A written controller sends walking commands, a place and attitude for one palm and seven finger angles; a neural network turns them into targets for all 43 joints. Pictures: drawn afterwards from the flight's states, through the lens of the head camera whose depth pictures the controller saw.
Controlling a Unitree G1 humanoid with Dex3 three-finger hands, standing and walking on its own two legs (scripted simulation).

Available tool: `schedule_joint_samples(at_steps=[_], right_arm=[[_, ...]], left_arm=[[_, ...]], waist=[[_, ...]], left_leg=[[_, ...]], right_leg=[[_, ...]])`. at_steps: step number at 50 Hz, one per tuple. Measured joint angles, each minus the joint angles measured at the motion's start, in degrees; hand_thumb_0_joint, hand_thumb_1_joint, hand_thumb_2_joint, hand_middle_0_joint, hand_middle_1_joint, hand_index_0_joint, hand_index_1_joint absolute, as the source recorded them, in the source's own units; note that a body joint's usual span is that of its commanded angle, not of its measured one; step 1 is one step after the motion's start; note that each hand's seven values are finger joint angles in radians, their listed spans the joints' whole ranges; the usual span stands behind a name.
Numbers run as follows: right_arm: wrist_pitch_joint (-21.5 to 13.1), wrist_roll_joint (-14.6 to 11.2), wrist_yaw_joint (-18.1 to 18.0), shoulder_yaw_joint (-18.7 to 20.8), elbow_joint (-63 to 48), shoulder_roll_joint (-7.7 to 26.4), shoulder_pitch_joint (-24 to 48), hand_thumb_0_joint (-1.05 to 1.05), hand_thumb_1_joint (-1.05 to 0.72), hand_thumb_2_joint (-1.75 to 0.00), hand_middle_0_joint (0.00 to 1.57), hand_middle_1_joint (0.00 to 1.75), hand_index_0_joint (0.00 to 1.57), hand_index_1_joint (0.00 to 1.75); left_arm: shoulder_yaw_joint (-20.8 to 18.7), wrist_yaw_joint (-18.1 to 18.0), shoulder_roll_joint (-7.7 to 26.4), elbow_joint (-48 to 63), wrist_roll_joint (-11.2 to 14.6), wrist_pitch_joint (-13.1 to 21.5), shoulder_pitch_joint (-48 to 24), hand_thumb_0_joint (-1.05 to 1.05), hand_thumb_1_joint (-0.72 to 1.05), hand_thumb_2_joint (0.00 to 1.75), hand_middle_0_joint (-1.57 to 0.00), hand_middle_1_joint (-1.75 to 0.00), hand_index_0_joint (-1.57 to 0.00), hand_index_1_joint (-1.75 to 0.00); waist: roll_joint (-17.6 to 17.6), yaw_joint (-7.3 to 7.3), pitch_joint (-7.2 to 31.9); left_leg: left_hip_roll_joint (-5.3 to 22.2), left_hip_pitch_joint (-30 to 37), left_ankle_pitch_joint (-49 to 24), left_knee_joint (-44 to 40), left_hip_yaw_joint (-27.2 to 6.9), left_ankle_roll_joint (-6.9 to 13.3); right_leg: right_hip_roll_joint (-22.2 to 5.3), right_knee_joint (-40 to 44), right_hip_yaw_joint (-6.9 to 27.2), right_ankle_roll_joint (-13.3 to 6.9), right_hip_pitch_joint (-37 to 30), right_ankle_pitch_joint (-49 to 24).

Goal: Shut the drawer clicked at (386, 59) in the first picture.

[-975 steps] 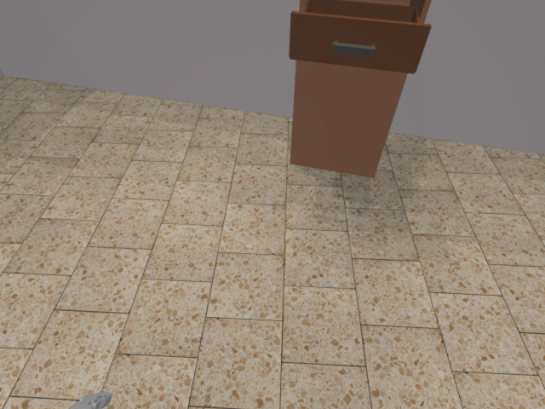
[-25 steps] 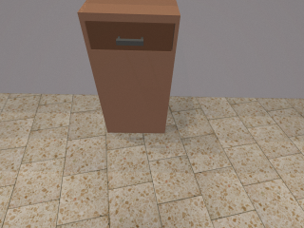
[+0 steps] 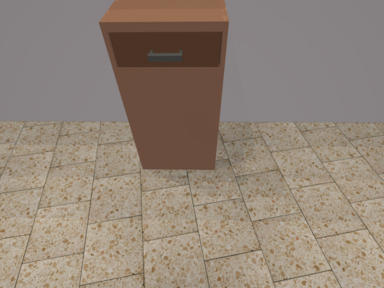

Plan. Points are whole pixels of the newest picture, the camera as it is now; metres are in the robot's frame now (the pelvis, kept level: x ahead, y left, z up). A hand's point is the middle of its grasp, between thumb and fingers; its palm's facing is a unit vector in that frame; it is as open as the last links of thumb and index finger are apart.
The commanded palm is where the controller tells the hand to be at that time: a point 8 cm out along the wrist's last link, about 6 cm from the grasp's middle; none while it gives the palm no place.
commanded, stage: let the arm hang, fingers relaxed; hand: left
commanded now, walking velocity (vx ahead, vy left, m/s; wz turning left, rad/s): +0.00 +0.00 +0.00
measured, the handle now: (165, 54) +0.91 +0.16 +0.04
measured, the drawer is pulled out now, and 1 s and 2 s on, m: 0.00 0.00 0.00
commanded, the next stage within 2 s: look to check the result in 0.32 s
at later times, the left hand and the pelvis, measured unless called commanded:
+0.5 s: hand out of the picture +0.06 +0.21 -0.16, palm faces -0.02 -0.96 -0.28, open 7.4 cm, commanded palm none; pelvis +0.01 +0.00 +0.00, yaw -1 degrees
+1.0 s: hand out of the picture +0.09 +0.23 -0.16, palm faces -0.02 -0.95 -0.32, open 7.4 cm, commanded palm none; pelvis +0.03 +0.00 +0.00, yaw -1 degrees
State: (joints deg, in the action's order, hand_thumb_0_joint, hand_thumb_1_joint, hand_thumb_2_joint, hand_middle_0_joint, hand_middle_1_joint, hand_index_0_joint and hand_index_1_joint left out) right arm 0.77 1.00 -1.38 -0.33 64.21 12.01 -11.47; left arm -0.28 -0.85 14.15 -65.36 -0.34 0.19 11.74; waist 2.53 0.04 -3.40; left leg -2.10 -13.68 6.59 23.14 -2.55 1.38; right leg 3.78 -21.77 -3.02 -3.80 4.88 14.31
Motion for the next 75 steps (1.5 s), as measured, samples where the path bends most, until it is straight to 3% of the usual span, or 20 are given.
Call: schedule_joint_samples(at_steps=[12, 23, 46, 75], right_arm=[[-0.3, 0.1, -0.1, 0.7, -0.2, 1.8, 2.0, 0.00, -0.91, -0.90, 0.20, 0.30, 0.20, 0.30], [-0.1, 0.1, -0.4, 0.9, 0.6, 4.1, 1.2, 0.00, -0.91, -0.90, 0.20, 0.30, 0.20, 0.30], [-0.5, -0.1, 0.0, 0.4, 0.3, 4.5, 4.4, 0.00, -0.91, -0.90, 0.20, 0.30, 0.20, 0.30], [-0.5, -0.3, -0.1, 0.5, 0.6, 6.0, 3.8, 0.00, -0.91, -0.90, 0.20, 0.30, 0.20, 0.30]], left_arm=[[-0.2, 0.0, -1.2, 2.4, -0.1, 0.6, -3.4, 0.01, 0.90, 0.89, -0.20, -0.30, -0.21, -0.31], [-0.5, 0.2, -0.2, 0.9, 0.0, 0.1, -2.7, 0.01, 0.90, 0.89, -0.20, -0.29, -0.20, -0.30], [-0.3, 0.3, 1.7, 0.2, 0.0, 0.3, -3.6, 0.01, 0.90, 0.89, -0.20, -0.29, -0.20, -0.30], [-0.5, 0.1, 2.9, 0.8, 0.0, 0.5, -3.9, 0.01, 0.90, 0.89, -0.20, -0.29, -0.20, -0.30]], waist=[[-0.3, 0.55, 0.6], [-1.3, 0.55, -0.7], [-0.9, -0.07, -0.4], [-1.5, 0.34, -0.1]], left_leg=[[0.4, 1.0, 0.4, -0.6, 0.4, -0.4], [0.6, 1.5, 0.5, -1.3, 0.7, -0.4], [0.1, 3.0, 0.6, -3.3, 1.3, -0.1], [0.8, 4.5, 1.5, -3.9, 1.9, -0.7]], right_leg=[[0.4, 1.4, 0.5, -0.1, -1.3, -0.3], [0.5, 2.8, 1.0, -0.2, -1.9, -0.6], [-0.1, 4.3, 1.6, 0.1, -3.1, -0.4], [0.5, 6.0, 2.5, -0.3, -4.8, -0.6]])
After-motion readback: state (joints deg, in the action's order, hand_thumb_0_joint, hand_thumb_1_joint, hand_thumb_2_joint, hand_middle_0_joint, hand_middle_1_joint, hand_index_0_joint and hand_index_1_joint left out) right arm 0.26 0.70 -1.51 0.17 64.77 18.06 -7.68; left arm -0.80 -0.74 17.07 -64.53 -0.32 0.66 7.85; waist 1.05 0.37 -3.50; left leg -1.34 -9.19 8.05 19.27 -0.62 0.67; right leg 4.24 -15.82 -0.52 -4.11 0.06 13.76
